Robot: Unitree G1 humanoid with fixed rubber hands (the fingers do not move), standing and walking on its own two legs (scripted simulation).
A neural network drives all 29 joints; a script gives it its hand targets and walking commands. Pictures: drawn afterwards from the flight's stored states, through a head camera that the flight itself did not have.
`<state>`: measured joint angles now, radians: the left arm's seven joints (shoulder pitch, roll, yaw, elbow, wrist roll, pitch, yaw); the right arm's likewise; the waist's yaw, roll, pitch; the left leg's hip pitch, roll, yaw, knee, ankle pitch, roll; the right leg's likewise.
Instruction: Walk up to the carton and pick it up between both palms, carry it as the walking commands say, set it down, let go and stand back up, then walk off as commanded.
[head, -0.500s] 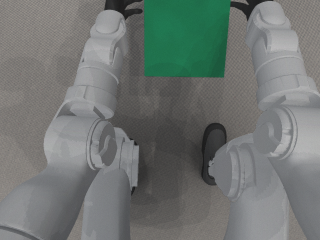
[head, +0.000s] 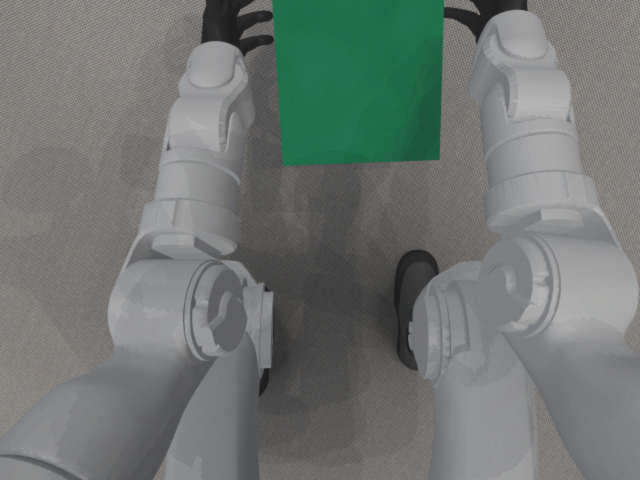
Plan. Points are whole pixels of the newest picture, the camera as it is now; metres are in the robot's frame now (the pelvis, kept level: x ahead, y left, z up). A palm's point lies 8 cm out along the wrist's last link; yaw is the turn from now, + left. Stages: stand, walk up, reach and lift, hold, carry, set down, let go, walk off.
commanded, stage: reach and lift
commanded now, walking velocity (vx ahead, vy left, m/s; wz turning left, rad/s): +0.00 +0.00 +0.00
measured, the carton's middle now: (359, 62) +0.54 -0.06 -0.23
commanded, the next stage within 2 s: none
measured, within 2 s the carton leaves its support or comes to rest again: neither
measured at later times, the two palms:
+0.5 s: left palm (206, 27) +0.52 +0.08 -0.06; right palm (526, 20) +0.52 -0.17 -0.06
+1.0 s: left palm (175, 15) +0.50 +0.07 +0.01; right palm out of the picture +0.50 -0.17 +0.01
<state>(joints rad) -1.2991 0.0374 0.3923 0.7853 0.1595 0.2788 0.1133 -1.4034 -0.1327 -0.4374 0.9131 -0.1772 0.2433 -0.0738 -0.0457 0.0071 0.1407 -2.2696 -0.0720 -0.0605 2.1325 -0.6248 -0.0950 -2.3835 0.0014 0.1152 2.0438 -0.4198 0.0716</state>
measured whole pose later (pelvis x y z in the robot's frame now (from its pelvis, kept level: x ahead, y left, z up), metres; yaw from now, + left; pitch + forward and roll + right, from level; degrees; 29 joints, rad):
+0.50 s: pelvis +0.00 +0.00 +0.04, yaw +1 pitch +46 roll +4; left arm -1.19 -0.07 0.45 0.71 0.23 0.29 0.15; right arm -1.22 -0.01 -0.46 0.75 -0.22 0.28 -0.18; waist -0.03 0.01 -0.02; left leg -2.19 -0.07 -0.05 1.99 -0.60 -0.09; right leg -2.30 0.01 0.13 1.92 -0.42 0.07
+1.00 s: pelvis +0.00 -0.01 +0.09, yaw +1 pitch +45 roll +5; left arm -1.08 -0.11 0.48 0.67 0.28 0.32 0.13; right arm -1.12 0.07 -0.48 0.70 -0.29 0.32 -0.23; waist -0.03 0.01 -0.12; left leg -2.04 -0.07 -0.06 1.83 -0.58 -0.09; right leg -2.16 0.03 0.13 1.78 -0.41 0.07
